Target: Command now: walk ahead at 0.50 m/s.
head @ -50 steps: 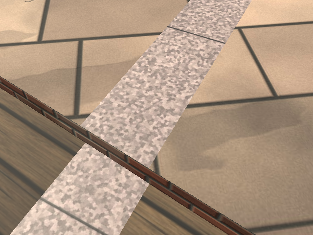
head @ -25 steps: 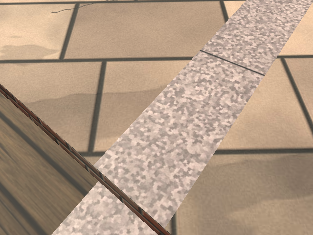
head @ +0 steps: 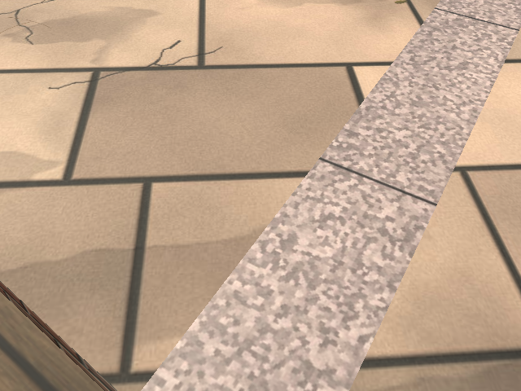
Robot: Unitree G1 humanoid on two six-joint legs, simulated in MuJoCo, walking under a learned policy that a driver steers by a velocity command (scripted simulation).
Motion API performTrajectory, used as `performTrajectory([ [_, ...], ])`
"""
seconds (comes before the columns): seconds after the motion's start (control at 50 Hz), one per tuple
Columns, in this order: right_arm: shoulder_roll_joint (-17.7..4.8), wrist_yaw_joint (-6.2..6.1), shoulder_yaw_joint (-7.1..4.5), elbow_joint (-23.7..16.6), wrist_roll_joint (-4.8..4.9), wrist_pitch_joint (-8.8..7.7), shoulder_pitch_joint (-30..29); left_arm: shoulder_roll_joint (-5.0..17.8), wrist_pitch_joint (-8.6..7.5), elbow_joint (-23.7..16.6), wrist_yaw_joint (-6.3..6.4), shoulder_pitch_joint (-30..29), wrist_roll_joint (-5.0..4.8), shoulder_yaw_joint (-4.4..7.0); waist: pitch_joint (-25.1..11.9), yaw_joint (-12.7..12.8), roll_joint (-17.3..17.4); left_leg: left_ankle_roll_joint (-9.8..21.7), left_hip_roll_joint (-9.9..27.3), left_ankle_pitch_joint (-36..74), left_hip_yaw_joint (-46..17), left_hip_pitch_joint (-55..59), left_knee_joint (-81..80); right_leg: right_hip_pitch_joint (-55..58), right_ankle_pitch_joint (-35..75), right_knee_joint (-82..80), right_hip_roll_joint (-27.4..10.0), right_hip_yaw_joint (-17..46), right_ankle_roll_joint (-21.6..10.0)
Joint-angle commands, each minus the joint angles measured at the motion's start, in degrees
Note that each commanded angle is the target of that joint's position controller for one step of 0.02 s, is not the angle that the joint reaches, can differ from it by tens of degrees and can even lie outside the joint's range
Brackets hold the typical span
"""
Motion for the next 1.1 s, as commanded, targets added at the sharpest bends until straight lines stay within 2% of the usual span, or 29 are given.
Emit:
performTrajectory([
  [0.02, -5.50, -0.62, 0.19, 1.33, 0.28, -0.58, 5.59, -2.97, -1.14, -12.18, 0.47, -15.06, -0.65, -3.05, 10.73, 0.54, 2.08, 6.11, 19.52, -0.89, -16.29, 3.08, -8.07, -26.82, -3.89, 6.84, 0.22, 0.90, -1.84],
  [0.1, -7.09, -2.58, 0.63, 1.16, 2.83, 0.24, 2.73, -1.37, -0.20, -17.40, -0.80, -17.98, -0.29, -4.85, 10.46, 1.73, 0.73, 5.84, 15.82, 14.11, -9.59, -6.54, -20.77, -6.41, 2.11, -24.30, -1.66, -6.26, -0.90],
  [0.16, -9.80, -2.27, 0.14, -1.27, 3.88, 0.29, 0.40, -1.78, 0.29, -13.73, -0.89, -9.85, -1.51, -4.67, 1.96, 4.04, 5.48, 5.16, 15.58, 74.61, -0.34, -1.33, -12.99, 20.11, 4.92, -39.81, 3.90, -12.04, -4.06],
  [0.2, -13.28, -1.96, -1.36, -1.65, 2.75, 0.59, 1.15, 1.37, -0.50, -10.31, -0.66, 0.77, -1.47, -2.77, -7.09, 8.67, 12.28, 3.91, 18.97, 100.89, -1.44, 9.16, 5.49, 30.90, 0.50, -47.67, 8.85, -11.00, -5.50],
  [0.22, -14.09, -1.31, -2.05, -2.39, 2.68, 0.62, -0.61, 4.26, -1.25, -8.37, -0.79, 7.42, -1.12, -1.27, -10.53, 12.57, 14.55, 2.91, 18.38, 100.37, -0.97, 8.47, 18.97, 39.89, 0.38, -55.69, 9.04, -6.06, -7.41],
  [0.24, -11.31, -0.70, -1.98, -5.03, 3.55, -0.32, 0.94, 10.03, -1.74, -5.88, -0.76, 14.42, 0.39, 1.02, -15.43, 13.28, 8.40, 1.33, 13.60, 77.34, -1.98, -5.62, 40.18, 53.08, -6.53, -63.80, -1.87, 17.94, -12.40],
  [0.26, -7.45, 1.41, -2.62, -8.10, 2.71, -0.49, -2.11, 16.15, -0.62, -2.70, -0.36, 16.45, -0.19, 3.24, -16.13, 11.43, -8.17, -2.27, -2.77, 4.12, -5.07, -23.51, 64.61, 59.17, 2.78, -88.54, -14.04, 52.03, -17.98],
  [0.28, -6.06, 2.25, -2.80, -10.88, 0.97, -0.55, -2.76, 15.60, -0.92, -2.55, -0.74, 9.92, -1.09, 3.58, -12.27, 5.83, -3.48, -0.64, 0.13, 3.37, -16.05, -31.15, 73.57, 54.77, -3.47, -94.46, -15.37, 57.24, -15.07],
  [0.3, -5.06, 2.07, -2.68, -13.19, 1.00, -0.27, -6.59, 11.27, -1.55, -2.14, -0.95, 5.07, -0.96, 3.04, -2.86, 3.15, 1.02, 0.15, 2.81, 6.07, -13.02, -34.95, 75.04, 46.01, -11.01, -93.51, -15.42, 48.84, -12.19],
  [0.32, -5.70, 3.45, -2.62, -11.07, -1.72, 0.25, -9.96, 2.38, -4.13, 2.33, -3.36, 11.50, 4.55, -0.15, 9.08, 8.70, 3.43, 2.71, 1.57, 15.12, -25.79, -42.54, 78.68, 35.19, -13.39, -91.30, -10.29, 37.72, -10.66],
  [0.34, -3.70, 3.74, -1.85, -12.43, -2.44, 0.41, -9.64, 0.91, -5.27, 5.89, -3.78, 10.89, 4.29, 0.09, 7.71, 4.10, 2.28, 5.83, 2.87, 17.32, -24.14, -46.23, 77.57, 35.40, -8.33, -89.82, -9.31, 29.95, -8.10],
  [0.38, 0.36, 4.66, -0.25, -12.55, -1.11, -0.12, -8.54, -3.00, -6.07, 7.37, -3.57, 5.02, 3.69, -1.21, 3.53, -1.48, 3.95, 8.50, 5.13, 19.73, -23.49, -46.85, 76.00, 34.07, 3.61, -92.24, -8.66, 20.05, -3.26],
  [0.42, -1.44, 4.79, -0.13, -12.25, 0.13, -0.20, -10.46, -4.07, -6.86, 7.91, -2.87, 2.42, 4.18, -2.29, 0.35, -3.46, 1.22, 9.55, 5.42, 18.55, -20.71, -50.41, 78.95, 33.70, 7.33, -95.25, -6.62, 12.48, -1.30],
  [0.46, -6.30, 4.79, -1.60, -15.02, 0.18, -1.38, -16.59, -1.67, -7.69, 6.39, -3.19, 1.80, 5.33, -2.51, -1.45, -4.83, 3.19, 8.10, 6.87, 21.97, -16.94, -43.52, 65.74, 29.75, 13.71, -97.67, -4.37, 1.68, 2.03],
  [0.48, -7.29, 5.24, -2.30, -15.71, 0.68, -1.73, -19.49, 2.05, -7.96, 4.88, -3.04, 2.10, 4.52, -1.57, -1.91, -3.11, -0.74, 6.08, 6.27, 22.52, -11.87, -39.30, 60.93, 29.08, 18.60, -99.22, -1.51, -4.07, 2.40],
  [0.56, -6.20, 5.43, -2.98, -17.82, 1.38, -2.57, -27.73, 7.66, -8.51, 8.37, -1.42, 18.65, 6.00, -1.17, 0.39, 2.86, -2.37, -0.62, 4.93, 20.95, -11.39, -50.10, 49.78, 55.42, 53.09, -98.89, -7.18, -3.52, 4.06],
  [0.6, -5.64, 4.51, -3.12, -18.80, 1.65, -1.94, -30.47, 9.57, -8.15, 8.50, -2.07, 20.66, 5.10, -0.32, 2.69, 3.31, -2.65, -1.06, 3.81, 21.06, -11.75, -52.79, 40.63, 63.68, 56.16, -100.15, -7.99, -4.63, 4.81],
  [0.68, -7.01, 4.78, -3.70, -19.28, 0.43, 0.53, -30.16, 11.42, -8.58, 6.54, -4.04, 17.39, 3.19, 0.45, 3.12, -1.62, -4.23, -0.81, 2.28, 14.91, -2.70, -35.49, 27.97, 61.08, 78.52, -99.65, -8.69, -11.75, 6.11],
  [0.76, -12.74, 2.65, -5.90, -14.33, 0.55, -0.04, -17.01, 17.74, -6.39, 3.96, -2.59, 15.01, 2.26, 3.20, 4.37, -5.34, -5.35, -0.54, -1.85, 7.75, -1.02, -23.41, 15.07, 65.08, 93.64, -84.96, -11.29, -11.09, 11.93],
  [0.78, -14.42, 1.49, -6.93, -9.76, 1.46, -0.90, -5.61, 18.47, -5.55, 3.11, -2.79, 12.49, 3.02, 3.67, 1.42, -9.07, -1.94, 1.19, -3.46, 17.81, -1.76, -8.59, 8.41, 59.22, 90.05, -73.09, -9.03, -11.15, 13.27],
  [0.8, -12.73, 0.28, -6.95, -3.53, -0.49, -1.28, 5.94, 13.98, -5.21, 4.47, -4.07, 15.00, 5.25, 2.54, -4.46, -11.11, 8.55, 6.24, 0.78, 25.18, -10.57, 14.57, 14.38, 39.54, 40.16, -46.75, -5.63, -7.20, 13.59],
  [0.82, -12.70, 0.34, -6.24, -1.50, -1.15, -0.55, 12.86, 5.64, -5.41, 2.94, -7.20, 17.22, 5.40, 0.20, -17.90, -9.16, 11.77, 18.81, 10.16, 53.86, -27.81, 39.37, 22.54, 18.56, -8.67, -23.34, 4.23, -2.63, 15.54],
  [0.84, -14.67, 1.33, -6.30, -9.54, 3.41, 0.59, -4.55, 4.99, -9.27, -8.69, -3.23, 1.84, -6.15, 0.79, -12.38, -6.09, 14.34, 24.50, 19.82, 39.29, -45.61, 27.32, 9.20, 8.02, -8.41, -17.38, 8.71, 7.54, 10.88],
  [0.86, -11.58, 0.91, -5.86, -11.36, 5.01, 0.52, -8.66, 7.66, -11.35, -11.78, -2.03, -4.26, -6.24, 0.62, -6.63, -5.61, 8.11, 21.36, 18.29, 24.39, -44.46, 20.16, 2.55, 4.72, -3.40, -23.55, 5.08, 11.75, 7.25],
  [0.9, -11.41, 0.20, -5.06, -15.66, 3.51, 0.54, -16.99, 8.80, -11.45, -11.67, -0.67, -1.93, -2.89, 0.88, 0.17, 1.50, -3.51, 16.20, 16.33, 25.75, -38.49, 2.98, -2.03, 8.83, 1.96, -32.53, 2.43, 8.92, 4.96],
  [0.96, -12.28, -0.72, -4.46, -20.56, 2.43, 1.15, -23.57, 11.27, -9.01, -12.26, 0.04, 0.39, -1.57, 1.44, 5.86, 5.88, -3.21, 10.72, 10.79, 36.25, -26.93, -24.14, -3.44, 26.32, 4.13, -59.63, -0.53, 5.27, 7.04],
  [1.02, -16.22, -2.51, -6.10, -18.44, 3.47, 3.16, -11.29, 8.98, -7.58, -12.75, 0.91, -2.62, -2.10, 0.88, -3.61, 1.28, 4.24, 4.71, 3.28, 32.50, -20.93, -23.98, 1.95, 43.56, 27.25, -78.38, 7.44, 1.45, 9.02],
  [1.06, -14.30, -3.01, -5.66, -18.58, 4.51, 4.12, -10.61, 10.57, -6.47, -13.01, 1.57, -1.66, -2.80, 1.78, -4.65, 2.56, 6.71, 1.62, 1.86, 21.83, -23.53, -21.15, 6.12, 48.43, 33.50, -86.41, 8.73, 3.26, 9.52],
  [1.1, -9.80, -3.28, -4.80, -19.53, 4.09, 4.23, -11.85, 12.18, -5.97, -11.64, 2.01, 3.27, -1.17, 2.96, -6.36, 5.72, 6.20, -2.47, -0.41, 17.84, -21.93, -19.04, 17.09, 54.06, 39.17, -89.99, 4.52, 4.73, 7.29],
])
Velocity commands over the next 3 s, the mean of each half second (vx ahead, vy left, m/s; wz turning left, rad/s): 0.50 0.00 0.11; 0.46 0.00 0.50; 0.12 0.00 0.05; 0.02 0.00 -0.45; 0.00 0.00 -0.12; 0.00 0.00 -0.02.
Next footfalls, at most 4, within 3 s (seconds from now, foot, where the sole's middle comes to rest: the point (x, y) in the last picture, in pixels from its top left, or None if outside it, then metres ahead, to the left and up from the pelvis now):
0.22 right None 0.32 -0.10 -0.64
0.80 left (232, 337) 0.62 0.07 -0.64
1.12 right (280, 237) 0.93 -0.06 -0.64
1.40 left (213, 284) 0.77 0.13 -0.64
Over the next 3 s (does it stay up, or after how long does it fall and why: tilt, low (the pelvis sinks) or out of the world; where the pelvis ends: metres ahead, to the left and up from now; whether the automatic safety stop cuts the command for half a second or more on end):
stays up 0.82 -0.02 0.13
